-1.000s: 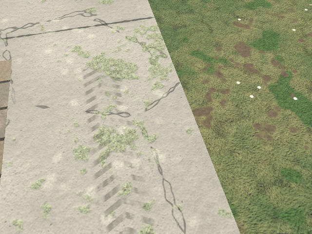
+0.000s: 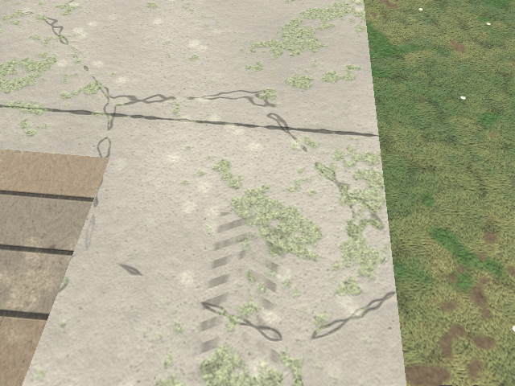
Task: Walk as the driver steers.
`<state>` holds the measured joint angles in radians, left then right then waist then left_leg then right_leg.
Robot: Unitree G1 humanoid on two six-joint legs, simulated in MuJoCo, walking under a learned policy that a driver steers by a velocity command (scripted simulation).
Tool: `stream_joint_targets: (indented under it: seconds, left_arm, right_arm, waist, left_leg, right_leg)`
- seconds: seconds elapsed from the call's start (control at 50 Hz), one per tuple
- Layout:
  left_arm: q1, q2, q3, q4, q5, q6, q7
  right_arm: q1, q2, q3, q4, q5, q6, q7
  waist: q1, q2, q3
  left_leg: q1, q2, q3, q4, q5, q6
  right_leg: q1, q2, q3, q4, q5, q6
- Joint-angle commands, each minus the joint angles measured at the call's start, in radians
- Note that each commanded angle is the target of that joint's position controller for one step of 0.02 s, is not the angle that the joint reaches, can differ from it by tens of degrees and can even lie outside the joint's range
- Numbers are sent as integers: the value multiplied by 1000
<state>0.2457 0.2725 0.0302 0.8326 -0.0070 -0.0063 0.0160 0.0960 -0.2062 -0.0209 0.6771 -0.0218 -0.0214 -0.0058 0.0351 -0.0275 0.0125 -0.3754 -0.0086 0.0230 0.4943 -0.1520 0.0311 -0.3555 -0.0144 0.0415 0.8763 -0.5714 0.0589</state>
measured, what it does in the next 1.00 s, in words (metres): steps on the spot, turning right: right foot, then left foot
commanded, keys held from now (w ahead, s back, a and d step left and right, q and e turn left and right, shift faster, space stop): e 1.00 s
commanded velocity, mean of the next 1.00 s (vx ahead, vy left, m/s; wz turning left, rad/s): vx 0.02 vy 0.00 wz -0.51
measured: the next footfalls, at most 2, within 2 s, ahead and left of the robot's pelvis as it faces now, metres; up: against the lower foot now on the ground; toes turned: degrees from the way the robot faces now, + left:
right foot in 0.26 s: +0.03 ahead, -0.14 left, +0.00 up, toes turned -10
left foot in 0.80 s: +0.11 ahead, +0.06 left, +0.00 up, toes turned -32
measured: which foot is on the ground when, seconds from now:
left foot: down 0.00-0.26, up 0.28-0.78, down 0.80-1.00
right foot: up 0.00-0.24, down 0.26-0.80, up 0.82-1.00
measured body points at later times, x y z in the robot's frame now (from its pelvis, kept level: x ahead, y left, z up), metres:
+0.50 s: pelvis +0.00 -0.06 +0.01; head +0.02 -0.10 +0.46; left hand +0.18 +0.19 -0.07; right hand +0.08 -0.37 -0.11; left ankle +0.04 +0.11 -0.65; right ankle -0.01 -0.14 -0.73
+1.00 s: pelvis +0.01 -0.02 +0.01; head +0.06 -0.02 +0.46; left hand +0.29 +0.17 -0.10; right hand -0.01 -0.33 -0.08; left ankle +0.07 +0.08 -0.73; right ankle -0.08 -0.13 -0.65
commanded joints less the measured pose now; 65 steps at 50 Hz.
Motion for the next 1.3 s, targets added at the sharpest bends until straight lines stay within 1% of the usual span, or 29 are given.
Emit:
stream_joint_targets:
  seconds: [0.02, 0.08, 0.16, 0.24, 0.26, 0.28, 0.3, 0.32, 0.36, 0.38, 0.44, 0.54, 0.68, 0.74, 0.78, 0.8, 0.82, 0.84, 0.86, 0.9, 0.94, 0.98, 1.08, 1.2, 1.22, 1.24, 1.26, 1.28, 1.3]
  left_arm:
    - [72, 123, 46, -43, -5, 40, 25]
    - [58, 91, 51, -57, -5, 54, 32]
    - [-9, 75, 45, -105, -5, 52, 14]
    - [70, 97, 61, -98, 2, 49, -16]
    - [91, 123, 72, -94, 12, 49, -17]
    - [90, 241, 101, -119, 16, 48, 1]
    - [75, 297, 102, -153, 42, 34, -3]
    - [65, 265, 97, -160, 61, 12, -9]
    - [-40, 204, 83, -176, 19, -6, -1]
    - [-66, 178, 73, -184, 2, -5, 5]
    - [-32, 157, 65, -190, 3, 0, 19]
    - [-1, 185, 79, -203, -2, 14, 34]
    - [-49, 203, 91, -242, -1, 35, 24]
    - [-82, 201, 93, -257, -12, 43, 21]
    - [-113, 188, 89, -271, -27, 51, 26]
    - [-80, 147, 78, -274, -19, 52, 26]
    - [-5, 106, 69, -279, -13, 46, 22]
    - [-15, 197, 97, -281, -2, 34, 20]
    - [-6, 247, 116, -263, -5, 34, 17]
    - [13, 213, 116, -227, -5, 54, 21]
    - [-1, 170, 103, -241, -13, 62, 14]
    - [-61, 146, 91, -274, -22, 58, 11]
    - [-104, 115, 68, -317, -9, 54, -6]
    - [-51, 130, 78, -324, -14, 68, -30]
    - [-11, 133, 85, -310, -13, 68, -31]
    - [34, 170, 101, -297, -10, 67, -22]
    - [76, 286, 130, -311, -10, 61, -5]
    - [44, 327, 125, -341, 21, 37, -10]
    - [53, 267, 112, -334, 30, 14, -22]
  right_arm:
    - [-4, -200, -65, -39, 1, 0, -16]
    - [-28, -177, -66, -21, 2, 8, -29]
    - [-23, -189, -75, 8, 8, 20, -42]
    - [-41, -210, -84, 29, 41, 37, -45]
    - [-2, -181, -81, 51, 47, 42, -43]
    - [35, -120, -67, 39, 14, 44, -35]
    - [-76, -138, -70, -14, 4, 37, -41]
    - [-110, -169, -80, -18, 13, 34, -45]
    - [-49, -188, -97, 29, 18, 41, -56]
    - [-33, -193, -101, 41, 11, 44, -61]
    - [-18, -170, -98, 43, 20, 34, -55]
    - [-62, -153, -86, 28, 26, 22, -47]
    - [-47, -168, -85, 31, 35, -4, -20]
    - [-8, -177, -87, 36, 39, -17, -6]
    - [60, -189, -96, 56, 36, -22, 0]
    - [83, -241, -109, 55, 22, -18, -4]
    - [43, -315, -117, 38, 5, -3, -11]
    - [47, -283, -112, 27, -20, -5, -8]
    - [-8, -234, -96, 6, -11, -8, -13]
    - [-65, -181, -79, -9, 14, -3, -22]
    - [-44, -183, -73, -6, 16, 5, -31]
    - [6, -196, -76, 1, 8, 15, -39]
    - [32, -258, -95, 2, 13, 29, -32]
    - [10, -291, -107, 7, 51, 27, -9]
    - [7, -279, -104, 12, 61, 25, -8]
    - [68, -237, -93, 36, 55, 20, -4]
    - [74, -169, -70, 11, 4, 19, 0]
    - [3, -167, -66, -41, -7, 16, -8]
    - [-43, -220, -81, -44, 12, 18, -15]
  waist:
    - [-5, 170, -100]
    - [-6, 169, -93]
    - [-32, 177, -114]
    - [19, 159, -125]
    - [18, 84, -89]
    - [-27, -224, -52]
    - [15, -292, -28]
    - [29, -194, -47]
    - [-31, -91, -43]
    - [-39, -101, -50]
    - [-39, -91, -99]
    - [-9, -110, -93]
    - [-6, -129, -96]
    - [-25, -134, -114]
    - [-68, -112, -119]
    - [-53, -8, -145]
    - [17, 262, -115]
    - [-15, 273, -95]
    - [4, 192, -68]
    - [8, 148, -37]
    - [-10, 157, -20]
    - [-49, 178, -24]
    - [-82, 193, -62]
    - [-40, 201, -67]
    - [-14, 184, -75]
    - [-6, 98, -95]
    - [-17, -185, -117]
    - [-5, -282, -137]
    - [41, -160, -159]
  left_leg:
    - [136, 298, -242, -198, 259, 210]
    - [90, 273, -134, -214, 189, 206]
    - [135, 299, -92, -198, 168, 209]
    - [126, 292, -40, -88, 96, 128]
    - [58, 242, 19, 26, -26, 53]
    - [-161, 104, 143, 325, -287, -66]
    - [-314, -18, 22, 522, -516, -90]
    - [-324, 2, -66, 630, -480, -72]
    - [-326, 33, -102, 647, -306, -62]
    - [-309, 33, -101, 650, -256, -71]
    - [-273, 7, -100, 646, -180, -92]
    - [-258, -5, -122, 410, -166, -118]
    - [-83, -38, -130, 213, -219, -109]
    - [5, -46, -125, 70, -190, -88]
    - [168, -20, -107, -149, 10, -60]
    - [301, 127, -218, -173, 83, -6]
    - [368, 325, -442, -176, 315, 128]
    - [277, 438, -549, -200, 334, 251]
    - [243, 397, -459, -193, 282, 241]
    - [234, 271, -291, -179, 176, 161]
    - [228, 239, -203, -186, 235, 170]
    - [299, 241, -166, -191, 254, 186]
    - [346, 294, -108, -183, 312, 205]
    - [290, 320, -41, -97, 308, 151]
    - [256, 302, -9, -35, 264, 112]
    - [165, 256, 53, 86, 156, 42]
    - [-104, 143, 143, 394, -256, -61]
    - [-289, 17, 30, 624, -548, -104]
    - [-293, 38, -65, 726, -516, -99]
  right_leg:
    - [-101, -30, 10, 165, 38, 31]
    - [-78, -34, -25, 144, 112, 28]
    - [-34, -49, -53, -18, 177, -2]
    - [124, -4, -113, -292, 331, -78]
    - [175, -8, -57, -405, 407, -118]
    - [257, -244, 292, -526, 659, -218]
    - [199, -377, 497, -585, 767, -390]
    - [176, -347, 472, -606, 650, -397]
    - [188, -241, 338, -575, 540, -279]
    - [185, -219, 305, -567, 571, -259]
    - [232, -184, 276, -545, 675, -262]
    - [295, -175, 336, -533, 607, -270]
    - [217, -152, 453, -502, 642, -289]
    - [228, -132, 497, -464, 725, -272]
    - [160, -71, 472, -415, 631, -211]
    - [46, -6, 401, -298, 395, -158]
    - [-166, 177, 197, -102, -11, -94]
    - [-232, 137, 158, 128, -96, -44]
    - [-232, 89, 154, 242, -17, -23]
    - [-253, 77, 128, 335, 108, 10]
    - [-265, 67, 81, 367, 161, 33]
    - [-301, 40, 43, 280, 191, 50]
    - [-201, -28, -19, 48, 175, 53]
    - [14, -8, -99, -275, 270, -30]
    - [100, 14, -114, -393, 364, -61]
    - [243, 15, -65, -483, 507, -98]
    - [435, -221, 267, -509, 874, -188]
    - [385, -403, 502, -498, 1033, -407]
    - [357, -362, 446, -525, 929, -423]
